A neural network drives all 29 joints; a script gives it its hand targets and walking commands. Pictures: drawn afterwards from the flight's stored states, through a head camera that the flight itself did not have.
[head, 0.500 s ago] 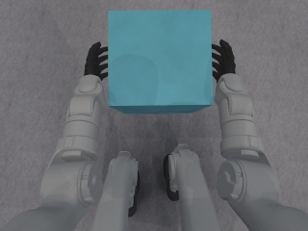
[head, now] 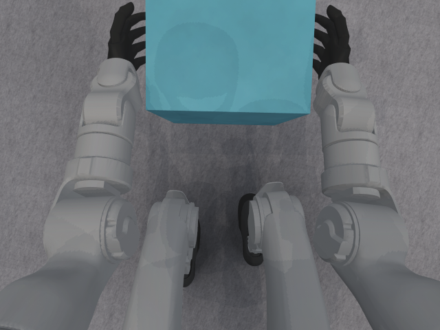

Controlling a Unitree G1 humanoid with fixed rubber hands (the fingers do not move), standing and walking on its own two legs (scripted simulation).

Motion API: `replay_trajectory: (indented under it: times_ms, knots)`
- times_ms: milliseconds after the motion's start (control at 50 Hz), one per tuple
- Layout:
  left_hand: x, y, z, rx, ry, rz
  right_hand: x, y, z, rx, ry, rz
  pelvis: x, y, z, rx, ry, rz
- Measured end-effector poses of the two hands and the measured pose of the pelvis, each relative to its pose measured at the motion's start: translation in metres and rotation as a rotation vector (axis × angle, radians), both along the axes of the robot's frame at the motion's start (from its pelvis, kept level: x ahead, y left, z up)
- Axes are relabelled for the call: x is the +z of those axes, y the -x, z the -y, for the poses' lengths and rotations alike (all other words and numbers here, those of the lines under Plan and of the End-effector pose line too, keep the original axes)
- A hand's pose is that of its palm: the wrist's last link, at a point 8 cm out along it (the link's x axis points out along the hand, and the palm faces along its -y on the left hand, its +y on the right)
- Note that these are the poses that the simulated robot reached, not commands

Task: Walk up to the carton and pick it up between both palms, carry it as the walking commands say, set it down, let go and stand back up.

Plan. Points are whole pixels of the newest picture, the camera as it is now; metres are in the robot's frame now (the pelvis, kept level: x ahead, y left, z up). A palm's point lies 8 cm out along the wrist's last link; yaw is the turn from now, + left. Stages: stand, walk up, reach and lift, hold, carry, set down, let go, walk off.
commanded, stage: set down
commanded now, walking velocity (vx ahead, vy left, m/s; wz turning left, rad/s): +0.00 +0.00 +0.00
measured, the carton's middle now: (227, 59) +0.55 -0.04 -0.17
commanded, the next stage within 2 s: none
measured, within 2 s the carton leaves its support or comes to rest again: rests again in 1.46 s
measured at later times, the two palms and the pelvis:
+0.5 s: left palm (144, 69) +0.54 +0.11 -0.19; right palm (315, 70) +0.52 -0.20 -0.18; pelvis -0.03 +0.01 -0.05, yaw +0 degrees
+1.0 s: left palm (154, 72) +0.56 +0.11 -0.25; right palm (305, 73) +0.54 -0.20 -0.25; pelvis -0.01 +0.00 -0.10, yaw +0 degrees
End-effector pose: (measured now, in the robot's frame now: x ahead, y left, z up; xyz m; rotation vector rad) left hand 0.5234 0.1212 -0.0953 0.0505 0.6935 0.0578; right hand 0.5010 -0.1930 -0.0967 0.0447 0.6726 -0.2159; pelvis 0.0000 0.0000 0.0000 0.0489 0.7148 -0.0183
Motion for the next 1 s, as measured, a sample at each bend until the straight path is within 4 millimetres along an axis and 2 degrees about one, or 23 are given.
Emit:
replay_trajectory:
  times_ms: [80, 220, 300, 400, 560, 660, 820, 900, 1000]
  knots:
    - [-0.019, -0.005, 0.003, -0.004, 0.009, 0.005, -0.018, -0.003, 0.003, -0.007, 0.005, 0.006, -0.009, 0.004, -0.001, 0.002, 0.003, 0.027]
    - [-0.058, -0.013, 0.005, -0.007, 0.014, 0.054, -0.057, -0.011, 0.005, -0.007, 0.005, 0.054, -0.019, 0.024, -0.005, -0.003, 0.011, 0.231]
    - [-0.084, -0.013, 0.007, -0.013, 0.013, 0.029, -0.08, -0.01, 0.007, -0.022, -0.014, 0.03, -0.036, 0.026, -0.007, -0.005, 0.013, 0.21]
    - [-0.09, -0.013, 0.008, -0.01, 0.002, 0.004, -0.087, -0.013, 0.009, -0.015, -0.013, 0.004, -0.046, 0.029, -0.008, -0.005, 0.01, 0.219]
    - [-0.095, -0.025, 0.007, -0.024, -0.026, -0.01, -0.094, -0.027, 0.007, 0.016, 0.007, -0.014, -0.059, 0.031, -0.006, 0.005, 0.012, 0.222]
    - [-0.109, -0.031, 0.006, -0.02, -0.026, -0.009, -0.112, -0.032, 0.007, 0.027, 0.007, -0.015, -0.07, 0.028, -0.003, 0.008, 0.008, 0.208]
    - [-0.147, -0.031, 0.009, -0.026, -0.03, -0.052, -0.151, -0.032, 0.01, 0.04, 0.014, -0.063, -0.087, 0.02, 0.0, 0.012, 0.004, 0.181]
    - [-0.155, -0.031, 0.011, -0.036, -0.034, -0.052, -0.153, -0.035, 0.012, 0.044, 0.026, -0.068, -0.093, 0.016, 0.001, 0.015, 0.006, 0.187]
    - [-0.152, -0.036, 0.01, -0.039, -0.036, -0.043, -0.15, -0.037, 0.011, 0.031, 0.018, -0.059, -0.095, 0.015, 0.0, 0.009, 0.011, 0.198]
